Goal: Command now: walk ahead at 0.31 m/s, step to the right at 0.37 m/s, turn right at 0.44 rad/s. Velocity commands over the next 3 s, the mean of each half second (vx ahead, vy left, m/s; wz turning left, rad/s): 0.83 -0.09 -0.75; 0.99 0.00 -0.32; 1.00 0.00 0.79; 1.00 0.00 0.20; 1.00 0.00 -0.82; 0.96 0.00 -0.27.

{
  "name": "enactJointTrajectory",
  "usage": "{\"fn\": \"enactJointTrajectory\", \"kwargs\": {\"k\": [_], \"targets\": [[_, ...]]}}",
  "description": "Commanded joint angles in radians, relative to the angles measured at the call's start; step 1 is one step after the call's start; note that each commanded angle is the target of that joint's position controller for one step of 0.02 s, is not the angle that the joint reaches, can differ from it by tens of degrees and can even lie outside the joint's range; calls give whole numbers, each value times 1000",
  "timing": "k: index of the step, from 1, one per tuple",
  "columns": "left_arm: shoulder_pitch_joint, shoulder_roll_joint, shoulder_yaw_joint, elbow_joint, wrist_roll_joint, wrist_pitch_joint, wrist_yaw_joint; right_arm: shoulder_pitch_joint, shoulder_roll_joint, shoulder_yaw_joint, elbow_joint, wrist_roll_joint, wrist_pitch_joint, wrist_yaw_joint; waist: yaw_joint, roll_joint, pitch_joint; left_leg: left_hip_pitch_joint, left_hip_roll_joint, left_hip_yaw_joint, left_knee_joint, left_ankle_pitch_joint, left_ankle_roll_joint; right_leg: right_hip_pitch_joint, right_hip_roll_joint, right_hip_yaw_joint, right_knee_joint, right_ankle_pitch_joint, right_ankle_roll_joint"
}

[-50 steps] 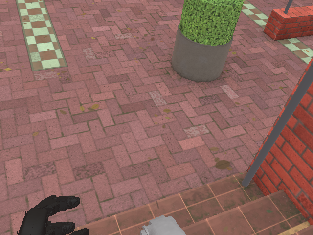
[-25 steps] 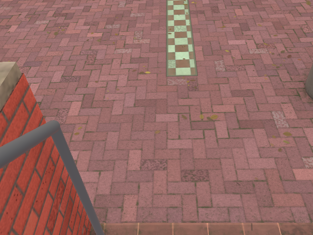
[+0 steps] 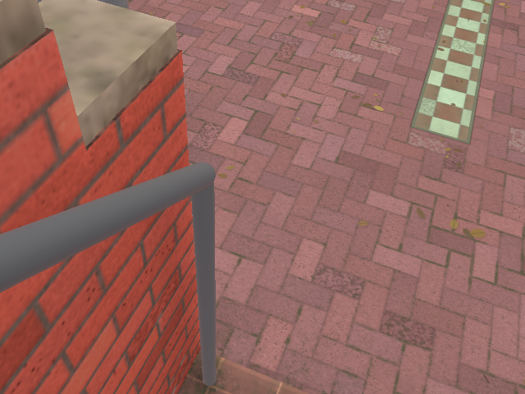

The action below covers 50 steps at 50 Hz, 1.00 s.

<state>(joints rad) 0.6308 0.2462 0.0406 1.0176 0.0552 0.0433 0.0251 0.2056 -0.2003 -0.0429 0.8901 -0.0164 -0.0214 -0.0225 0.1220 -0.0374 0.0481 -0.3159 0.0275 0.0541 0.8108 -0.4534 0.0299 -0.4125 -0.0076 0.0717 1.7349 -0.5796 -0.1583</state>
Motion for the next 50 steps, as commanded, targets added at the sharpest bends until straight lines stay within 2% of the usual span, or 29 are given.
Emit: {"fn": "enactJointTrajectory", "kwargs": {"k": [1, 5, 6, 7, 8, 10, 13, 16, 17, 18, 19, 20, 21, 22, 24, 26, 28, 30, 35, 37, 38, 39, 40, 41, 43, 45, 46, 48, 50], "targets": [[-210, 116, 46, -175, 44, 30, 27, 261, -169, -23, 38, 24, -11, -89, -114, 150, 178, 130, 492, -429, -144, 1472, 144, -503, 32, 60, -79, 158, 99], [-273, 16, 16, -227, -5, 87, -55, 156, -213, -42, 6, 4, -31, -75, -47, 242, 51, 1, 442, -140, -192, 1097, 155, -424, 6, 37, -178, 417, 162], [-294, 33, 15, -224, -13, 78, -54, 65, -116, -25, -5, 24, -61, -56, -7, 247, 27, -97, 337, -27, -134, 580, 30, -368, -16, 70, -389, 696, 153], [-247, -3, 4, -215, -65, 42, -49, -24, -73, -11, 4, 71, -76, -18, 53, 468, 2, -306, 204, -2, -235, -210, -10, -195, -44, 75, -530, 841, 137], [-276, 32, 13, -227, -63, 32, -55, -67, -78, -17, -4, 77, -102, -21, 76, 426, 97, -475, 193, 60, -230, -367, -43, -73, -16, 48, -658, 1034, 145], [-320, 49, 14, -195, -40, 15, -60, -7, -101, -31, 16, 70, -137, -16, 62, 234, 80, -471, 185, 165, -180, -321, -42, 141, 4, -102, -813, 1245, 124], [-274, 68, 33, -169, -18, 16, -42, 49, -175, -56, 53, 8, -143, -5, 50, 230, 73, -271, 262, 169, 40, -42, -32, 209, -4, -205, -767, 1089, 53], [-58, 91, 59, -85, -18, -34, -34, 147, -219, -74, 86, -46, -28, -33, 78, 126, -40, 81, 282, 174, 702, 728, 62, 338, 24, -202, -1216, 514, -42], [0, 101, 63, -70, -29, -60, -45, 54, -173, -69, 75, -39, -9, -43, 167, -55, 11, -103, 169, 141, 1209, 316, 73, 408, -24, -57, -1360, 535, -114], [-82, 164, 45, -57, -54, -68, -63, -23, -14, -24, -24, -26, -23, -29, 28, -361, 177, -581, 40, 97, 1530, -324, 89, 386, 1, -30, -961, 1241, -36], [-78, 161, 27, -68, -96, -90, -63, 24, 0, 1, -109, -43, -45, -22, -74, -368, 15, -810, 65, -19, 1382, -256, 81, 540, -4, 183, -869, 1481, -55], [12, 181, 39, -70, -106, -94, -52, -16, -69, -5, -151, -54, -63, -1, -5, -295, -144, -922, 46, -59, 1260, -307, 43, 626, -124, 500, -1054, 947, -172], [8, 238, 56, -78, -78, -94, -42, -40, -71, 1, -140, -63, -71, -6, -21, -175, -158, -926, 90, -166, 1104, -285, 24, 499, -247, 728, -1202, 272, -263], [-101, 186, 42, -120, -68, -89, -40, -122, -87, -1, -119, -68, -60, -8, -46, -74, -71, -925, 78, -169, 1086, -249, 8, 345, -217, 780, -1258, -12, -246], [-206, 115, 10, -170, -33, -106, -26, -197, -123, -4, -123, -64, -41, -1, -129, 61, 2, -663, 82, -190, 586, 219, -75, -51, -141, 698, -1303, -27, -191], [-196, 176, 34, -141, -11, -108, -12, -146, -121, -5, -71, -76, -40, -4, -126, -10, -41, -487, 32, -141, 505, 421, -100, -69, -85, 654, -1272, 308, -164], [-131, 96, 23, -118, -44, -123, 1, -187, -168, -24, -89, -44, -52, 0, -85, -75, -39, -561, 46, -175, 207, 628, -76, 137, 12, 507, -1094, 526, -133], [-146, 63, 15, -119, -69, -104, 1, -315, -78, 4, -138, -46, -48, 43, -32, -59, -89, -259, -41, -91, -89, 862, -29, 24, 112, 377, -1040, 398, -86], [-211, 72, 12, -130, -24, -91, -27, -85, -74, -6, -108, -10, -67, 36, -74, -103, -16, 52, -102, -65, -74, 770, 1, -13, 112, 342, -843, 526, -79], [-412, 112, 31, -142, 13, -106, -46, 410, -133, -46, 9, 1, -69, -2, -368, -80, -110, 454, -70, -47, -152, 670, 41, -127, 130, 209, -376, 844, -71], [-550, 132, 51, -163, -3, -115, -55, 701, -173, -75, 106, 10, -62, -10, -563, 126, -137, 696, -21, -40, -297, 706, 92, -302, 174, 122, 52, 773, -38], [-667, 4, 24, -200, 8, -126, -47, 724, -139, -60, 154, 20, -62, -3, -569, 256, 40, 704, 87, -140, -397, 653, 152, -613, 304, 46, 426, -28, -29], [-624, -115, -25, -287, -10, -153, -26, 591, -78, -16, 120, 2, -83, 26, -364, 268, 114, 628, 119, -223, -129, 932, 110, -829, 284, 94, 445, -89, -57], [-506, -121, -37, -304, -21, -163, -28, 552, -32, 12, 120, -16, -99, 35, -226, 245, 33, 706, 186, -434, -118, 972, 166, -908, 175, 137, 172, -16, -61], [-515, -20, -22, -267, 55, -164, -11, 433, -61, 1, 112, 15, -132, 18, -124, 99, 70, 502, 252, -658, -214, 551, 267, -924, 13, 151, -214, 163, 17], [-775, 64, -16, -353, 34, -150, -29, 203, -132, -11, 31, -17, -123, -41, -115, 83, 169, -196, 174, -789, -435, 450, 319, -372, -19, 53, -682, 514, 161], [-635, 42, -13, -278, 25, -136, -42, 226, -175, -18, 47, -21, -124, -24, -75, 119, 118, -297, 195, -779, -364, 539, 332, -167, 31, -2, -547, 590, 152], [-669, 55, -24, -292, -2, -150, -55, 234, -64, 2, 43, 46, -141, -21, -71, -62, 99, -391, -27, -522, -195, 168, 225, 14, 7, 8, -945, 1140, 113], [-644, -29, -51, -264, -26, -151, -65, 243, -125, -17, 45, 49, -124, 17, -129, 61, 45, -439, -77, -423, -112, 147, 178, 320, 39, -87, -1049, 1167, 124]]}}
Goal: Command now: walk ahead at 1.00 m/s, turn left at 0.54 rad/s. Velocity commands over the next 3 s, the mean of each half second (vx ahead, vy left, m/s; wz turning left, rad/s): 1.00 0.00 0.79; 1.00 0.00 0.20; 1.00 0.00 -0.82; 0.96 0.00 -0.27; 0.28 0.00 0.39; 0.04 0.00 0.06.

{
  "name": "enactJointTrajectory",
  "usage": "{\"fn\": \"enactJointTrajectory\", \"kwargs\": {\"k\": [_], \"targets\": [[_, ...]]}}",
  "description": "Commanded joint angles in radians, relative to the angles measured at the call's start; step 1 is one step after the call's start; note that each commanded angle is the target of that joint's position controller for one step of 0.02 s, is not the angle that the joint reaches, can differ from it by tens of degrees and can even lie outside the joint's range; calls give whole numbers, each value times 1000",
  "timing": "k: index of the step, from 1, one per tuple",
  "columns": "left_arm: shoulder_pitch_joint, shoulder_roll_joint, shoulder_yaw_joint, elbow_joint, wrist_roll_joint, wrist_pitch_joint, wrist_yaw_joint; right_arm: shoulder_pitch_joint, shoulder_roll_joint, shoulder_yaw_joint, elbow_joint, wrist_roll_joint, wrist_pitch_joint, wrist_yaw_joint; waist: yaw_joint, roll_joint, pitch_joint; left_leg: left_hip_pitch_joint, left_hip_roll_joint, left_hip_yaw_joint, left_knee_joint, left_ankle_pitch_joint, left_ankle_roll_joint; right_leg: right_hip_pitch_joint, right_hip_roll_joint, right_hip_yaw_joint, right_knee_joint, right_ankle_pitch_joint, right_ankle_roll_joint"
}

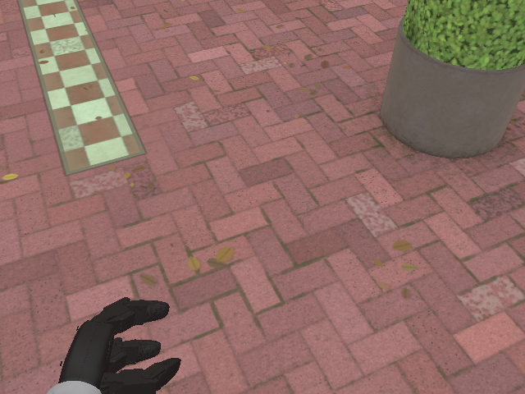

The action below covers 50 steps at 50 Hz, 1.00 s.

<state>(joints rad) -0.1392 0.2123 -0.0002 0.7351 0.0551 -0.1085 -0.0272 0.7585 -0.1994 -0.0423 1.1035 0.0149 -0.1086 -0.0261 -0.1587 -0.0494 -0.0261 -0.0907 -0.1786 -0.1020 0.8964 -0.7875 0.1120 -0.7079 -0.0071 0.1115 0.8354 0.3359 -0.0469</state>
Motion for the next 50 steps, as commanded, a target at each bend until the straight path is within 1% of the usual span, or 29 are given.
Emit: {"fn": "enactJointTrajectory", "kwargs": {"k": [1, 3, 5, 6, 7, 8, 9, 10, 12, 13, 16, 20, 21, 22, 23, 24, 25, 27, 29, 32, 36, 39, 41, 43, 44, 45, 46, 48, 50], "targets": [[119, -22, -17, 12, -38, 5, -8, -221, -94, -6, -126, 2, -10, 22, 126, 79, 121, -624, 127, -256, -125, 488, 92, 661, 46, -154, -196, 175, 31], [203, 13, 3, 23, -45, -1, 8, -102, -70, 11, -49, -36, 38, 3, 140, 18, 146, -449, 104, -252, 138, 567, 85, 696, 28, -110, -454, 113, 46], [422, 106, 42, 97, -2, 3, 26, -98, -113, -2, -46, -14, 51, 5, 223, 51, 70, -554, 89, -176, 587, 450, 73, 990, -128, 30, -501, 132, 10], [564, 162, 59, 114, 40, -12, 25, -60, -49, 6, -88, 42, 47, -12, 226, -38, -162, -868, 74, -103, 940, 5, 32, 1425, -388, 183, -96, 662, -101], [659, 153, 69, 133, 14, -14, 19, -110, -82, 13, -133, 37, 47, -36, 265, 20, -330, -1021, 154, -24, 1054, 42, 35, 1545, -483, 280, -59, 527, -140], [679, 133, 80, 135, -1, -11, 20, -226, -100, 5, -158, 0, 45, -34, 307, 65, -341, -1062, 216, 8, 1011, 126, 59, 1457, -450, 272, -145, 152, -139], [642, 193, 102, 147, 12, -20, 38, -289, -77, 6, -195, -32, 48, -13, 293, -54, -314, -1170, 210, 63, 1063, 163, 58, 1369, -500, 411, -264, -301, -242], [616, 108, 88, 158, 6, -33, 52, -439, -107, -22, -228, -76, 39, 7, 286, 73, -175, -1122, 283, -3, 827, 351, 55, 1113, -449, 376, -372, -551, -202], [534, 30, 60, 214, -10, -52, 50, -559, -51, -24, -309, -59, 67, 44, 150, 9, 122, -963, 341, -49, 619, 361, 4, 634, -443, 277, -471, -351, -150], [461, 20, 59, 193, -19, -56, 54, -572, -19, -17, -333, -59, 81, 56, 100, 16, 163, -888, 375, -65, 476, 405, -9, 497, -431, 203, -534, -361, -113], [291, 55, 71, 158, -38, -49, 44, -552, 41, 16, -365, -46, 73, 85, 3, -97, 138, -499, 335, 55, 107, 745, 8, 220, -280, -139, -601, -328, -26], [390, 194, 93, 149, -40, -28, 31, -447, -101, -25, -331, -36, 90, 89, -22, -45, -8, -121, 99, 332, -4, 619, 68, 411, -200, -338, -254, 409, -1], [376, 231, 97, 133, -35, -13, 33, -270, -150, -46, -287, -35, 89, 84, -117, -36, -112, 94, 67, 307, -71, 619, 96, 400, -219, -320, 20, 464, 9], [379, 223, 94, 133, -23, 0, 30, -171, -214, -71, -241, -28, 90, 72, -156, 68, -167, 355, 93, 184, -131, 606, 134, 207, -147, -308, 411, -78, 34], [353, 78, 49, 81, -3, 3, 18, -259, -286, -75, -266, -13, 107, 55, -79, 322, -85, 286, 244, -160, -201, 462, 190, -46, -1, -310, 912, -854, 50], [430, 85, 36, -59, -9, -15, 15, -289, -385, -79, -340, -37, 110, 42, 30, 386, -317, 516, 448, -716, -479, 318, 351, -261, 22, -72, 943, -870, 49], [315, 164, 43, -75, -1, -33, 16, -279, -354, -84, -337, -52, 114, 19, -6, 184, -193, 432, 459, -811, -632, 146, 318, -328, -15, -24, 823, -753, 43], [297, 168, 32, -75, 8, -22, 20, -347, -318, -76, -326, -50, 90, 8, 94, 50, 6, 103, 388, -622, -600, 331, 259, -211, -75, -25, 659, -720, 48], [365, 170, 27, -63, 25, 28, 19, -424, -276, -55, -352, -39, 66, 10, 186, 55, 72, -134, 309, -453, -611, 490, 249, -78, -105, -24, 524, -754, 69], [232, 154, 17, -130, 6, 52, 12, -440, -256, -49, -358, -25, 30, 21, 198, 50, 134, -269, 223, -281, -702, 657, 234, 13, -113, -92, 204, -637, 95], [130, 84, -3, -145, -37, 38, -15, -381, -228, -48, -339, 7, -15, 43, 124, 58, 108, -195, 210, -123, -810, 878, 149, 257, -86, -161, -197, -157, 29], [111, 116, 19, -148, -45, 37, -8, -339, -255, -52, -313, -11, -24, 43, 105, 71, 92, 85, 269, -65, -769, 1212, 96, 239, -37, -197, -307, -191, -39], [247, 169, 51, -112, -48, 39, 0, -347, -296, -61, -308, -47, -10, 29, 182, 123, -12, 224, 306, -12, -581, 1595, 54, 336, 43, -229, -279, -355, -71], [646, 220, 87, 9, -54, 56, 19, -445, -304, -65, -329, -83, 24, 9, 398, 102, -152, 128, 286, 76, -79, 1695, 24, 670, 83, -231, -276, -496, -103], [802, 284, 107, 40, -44, 66, 35, -484, -220, -41, -359, -91, 20, 10, 447, -36, -204, -116, 205, 112, 385, 1253, 7, 871, -43, -36, -207, -718, -139], [697, 327, 117, 39, -24, 70, 22, -309, -98, -11, -400, -33, -3, 41, 225, -443, -264, -541, 2, 62, 660, 382, -58, 1060, -244, 679, -490, -929, -287], [544, 266, 114, -12, -28, 71, 4, -350, -162, 1, -407, -55, -13, 33, 221, -233, -184, -680, 76, 2, 676, 430, -33, 1010, -270, 815, -621, -1028, -330], [531, 191, 100, 7, -37, 58, 0, -533, -195, 7, -443, -70, -24, 35, 215, 92, -41, -629, 182, -11, 507, 536, -39, 752, -220, 575, -610, -851, -283], [559, 176, 86, 48, -40, 43, 11, -587, -161, 24, -489, -95, 1, 41, 163, 94, 40, -575, 222, -2, 375, 502, -70, 569, -134, 430, -622, -712, -252]]}}
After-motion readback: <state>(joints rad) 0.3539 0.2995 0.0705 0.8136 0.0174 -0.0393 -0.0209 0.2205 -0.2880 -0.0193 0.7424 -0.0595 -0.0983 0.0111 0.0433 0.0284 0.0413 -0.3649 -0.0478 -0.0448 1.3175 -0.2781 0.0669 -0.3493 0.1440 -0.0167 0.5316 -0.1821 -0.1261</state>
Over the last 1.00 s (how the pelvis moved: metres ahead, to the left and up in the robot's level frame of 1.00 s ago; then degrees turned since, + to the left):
0.62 -0.28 -0.38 -31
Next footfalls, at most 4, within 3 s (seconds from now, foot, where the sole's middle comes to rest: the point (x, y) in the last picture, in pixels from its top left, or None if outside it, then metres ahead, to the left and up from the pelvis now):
0.10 right None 0.24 -0.13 -0.86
0.44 left None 0.53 0.19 -0.86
0.86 right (129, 284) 0.99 0.29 -0.86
1.32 left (35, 221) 1.31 0.62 -0.86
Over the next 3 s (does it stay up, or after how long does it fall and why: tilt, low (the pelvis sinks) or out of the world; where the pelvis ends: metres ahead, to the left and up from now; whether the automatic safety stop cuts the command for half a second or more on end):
stays up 2.06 0.42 -0.08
